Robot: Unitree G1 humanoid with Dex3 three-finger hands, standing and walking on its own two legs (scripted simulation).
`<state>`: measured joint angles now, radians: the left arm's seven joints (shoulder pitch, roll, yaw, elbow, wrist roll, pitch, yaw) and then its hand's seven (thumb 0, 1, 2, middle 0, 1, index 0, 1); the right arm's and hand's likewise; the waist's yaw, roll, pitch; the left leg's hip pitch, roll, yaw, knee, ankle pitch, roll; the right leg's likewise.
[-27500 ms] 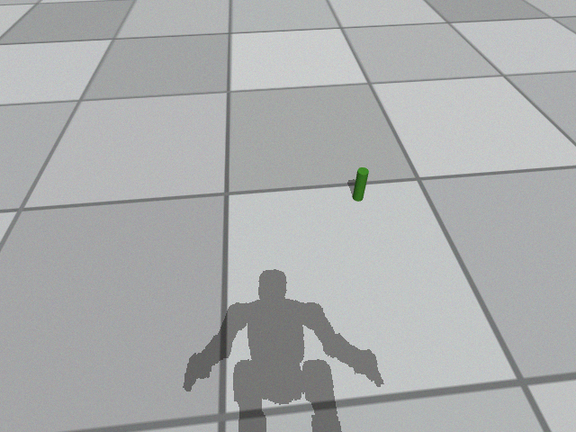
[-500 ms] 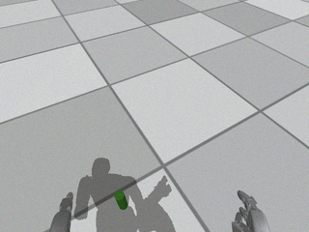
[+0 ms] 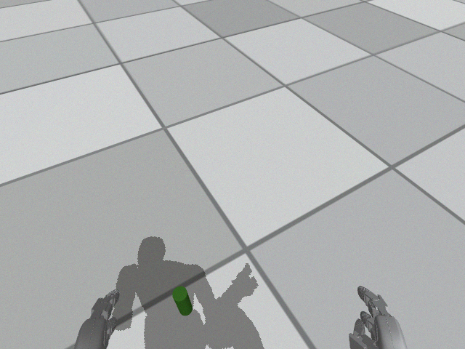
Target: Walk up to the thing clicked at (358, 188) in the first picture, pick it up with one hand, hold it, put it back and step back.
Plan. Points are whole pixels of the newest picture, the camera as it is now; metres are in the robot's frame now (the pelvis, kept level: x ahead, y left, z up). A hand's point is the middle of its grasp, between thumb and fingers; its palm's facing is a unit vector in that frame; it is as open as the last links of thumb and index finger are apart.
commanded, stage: stand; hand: left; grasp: from the side
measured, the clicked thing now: (183, 301) +0.41 +0.20 -0.64
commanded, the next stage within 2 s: none
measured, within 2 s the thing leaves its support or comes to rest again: neither
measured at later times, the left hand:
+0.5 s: hand out of the picture +0.05 +0.26 -0.11, palm faces +0.01 -0.94 -0.35, open 7.4 cm
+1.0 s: hand out of the picture +0.01 +0.25 -0.10, palm faces +0.00 -0.93 -0.36, open 7.4 cm
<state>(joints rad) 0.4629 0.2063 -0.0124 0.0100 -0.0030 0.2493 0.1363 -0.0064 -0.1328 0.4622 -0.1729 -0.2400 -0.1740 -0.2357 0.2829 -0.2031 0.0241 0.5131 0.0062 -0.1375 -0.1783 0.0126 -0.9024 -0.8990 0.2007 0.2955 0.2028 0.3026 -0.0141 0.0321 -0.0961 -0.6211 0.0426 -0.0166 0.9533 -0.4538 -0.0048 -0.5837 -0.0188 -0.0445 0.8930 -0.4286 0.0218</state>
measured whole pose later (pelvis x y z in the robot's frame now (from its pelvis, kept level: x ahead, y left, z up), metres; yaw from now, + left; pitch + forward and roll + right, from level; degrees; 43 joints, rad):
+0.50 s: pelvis -0.01 +0.01 +0.04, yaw +1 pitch -3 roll -1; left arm 0.24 0.34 0.01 0.93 0.04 0.01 0.02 0.01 0.89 0.89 -0.20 -0.30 -0.21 -0.30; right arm 0.21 -0.32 -0.03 0.97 -0.04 0.00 0.00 0.01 -0.91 -0.90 0.20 0.29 0.20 0.30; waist 0.02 0.00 0.04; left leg -0.27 -0.01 0.01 0.61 -0.29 0.02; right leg -0.24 -0.06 -0.03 0.58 -0.28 0.04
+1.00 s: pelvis -0.02 +0.00 +0.05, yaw +1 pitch -4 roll +0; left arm 0.19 0.33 0.00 1.14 0.03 -0.01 0.01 0.01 0.90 0.89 -0.21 -0.30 -0.21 -0.30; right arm 0.16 -0.33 -0.02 1.12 -0.02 0.01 0.01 0.01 -0.91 -0.90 0.20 0.30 0.20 0.30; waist 0.01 0.02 0.06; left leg -0.18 0.00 0.00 0.41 -0.16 0.00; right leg -0.16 -0.05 -0.04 0.41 -0.17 0.03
